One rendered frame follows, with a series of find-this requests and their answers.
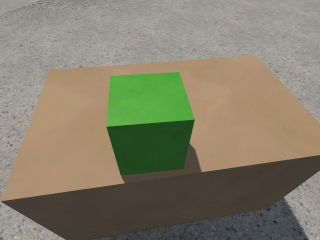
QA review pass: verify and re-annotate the carton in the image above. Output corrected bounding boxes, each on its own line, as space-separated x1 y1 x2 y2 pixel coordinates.
106 72 195 176

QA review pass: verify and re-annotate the pedestal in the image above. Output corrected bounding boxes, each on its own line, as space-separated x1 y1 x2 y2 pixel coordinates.
0 55 320 240

